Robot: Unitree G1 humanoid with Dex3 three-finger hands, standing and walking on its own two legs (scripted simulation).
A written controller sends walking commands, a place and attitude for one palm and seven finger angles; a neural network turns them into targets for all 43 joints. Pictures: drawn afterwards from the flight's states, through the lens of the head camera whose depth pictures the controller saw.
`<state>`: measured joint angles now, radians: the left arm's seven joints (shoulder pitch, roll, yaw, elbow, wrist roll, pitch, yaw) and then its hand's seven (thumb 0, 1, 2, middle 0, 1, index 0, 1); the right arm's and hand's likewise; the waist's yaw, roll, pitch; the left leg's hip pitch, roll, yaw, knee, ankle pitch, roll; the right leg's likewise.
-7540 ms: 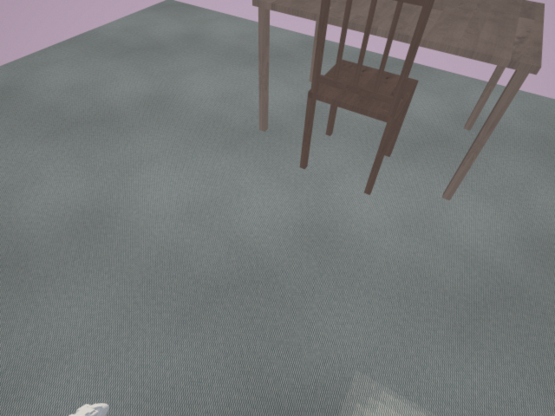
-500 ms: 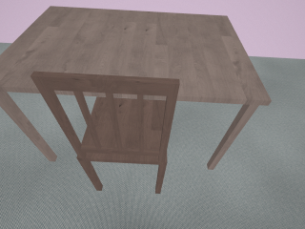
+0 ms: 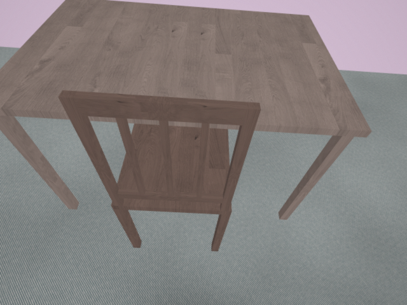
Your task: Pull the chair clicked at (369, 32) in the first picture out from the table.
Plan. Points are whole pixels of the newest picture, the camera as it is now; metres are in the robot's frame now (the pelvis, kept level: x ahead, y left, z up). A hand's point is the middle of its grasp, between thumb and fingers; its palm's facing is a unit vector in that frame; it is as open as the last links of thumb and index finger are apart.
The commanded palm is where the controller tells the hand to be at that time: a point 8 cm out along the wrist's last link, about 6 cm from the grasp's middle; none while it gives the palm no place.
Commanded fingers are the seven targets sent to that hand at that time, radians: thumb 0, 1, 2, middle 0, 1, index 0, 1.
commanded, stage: look again from close up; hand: left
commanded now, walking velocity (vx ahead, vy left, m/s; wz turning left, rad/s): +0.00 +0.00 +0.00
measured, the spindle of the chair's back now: (167, 163) +0.45 +0.12 -0.06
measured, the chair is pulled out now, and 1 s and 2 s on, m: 0.00 0.00 0.00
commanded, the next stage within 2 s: shuffle to correct the standing spot in 0.62 s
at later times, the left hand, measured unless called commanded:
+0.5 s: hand out of the picture -0.02 +0.18 -0.18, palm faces -0.02 -0.98 -0.19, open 7.3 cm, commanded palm none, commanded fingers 0.00 0.90 0.90 -0.20 -0.30 -0.20 -0.30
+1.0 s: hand out of the picture -0.02 +0.15 -0.18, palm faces -0.04 -0.98 -0.20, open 7.3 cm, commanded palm none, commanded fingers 0.00 0.90 0.90 -0.20 -0.30 -0.20 -0.30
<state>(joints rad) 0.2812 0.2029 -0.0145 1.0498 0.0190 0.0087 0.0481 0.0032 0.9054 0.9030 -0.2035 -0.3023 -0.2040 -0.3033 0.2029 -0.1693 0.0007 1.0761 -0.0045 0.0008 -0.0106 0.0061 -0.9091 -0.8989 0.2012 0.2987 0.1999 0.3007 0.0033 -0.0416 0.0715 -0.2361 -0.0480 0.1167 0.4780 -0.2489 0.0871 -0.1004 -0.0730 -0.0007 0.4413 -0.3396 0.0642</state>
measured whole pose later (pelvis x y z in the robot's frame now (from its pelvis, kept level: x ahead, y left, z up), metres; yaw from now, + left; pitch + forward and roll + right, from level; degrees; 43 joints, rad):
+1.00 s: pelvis +0.00 -0.02 +0.00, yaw -1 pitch +1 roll +1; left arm 0.31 0.17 0.00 1.09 0.03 0.03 0.03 0.00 0.91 0.90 -0.20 -0.30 -0.20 -0.30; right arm 0.25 -0.14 -0.02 1.13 -0.01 0.01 -0.02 0.01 -0.91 -0.90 0.20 0.30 0.20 0.30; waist -0.01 -0.03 0.05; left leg -0.24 -0.03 0.13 0.44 -0.22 0.06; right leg -0.16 -0.06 0.00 0.49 -0.35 0.02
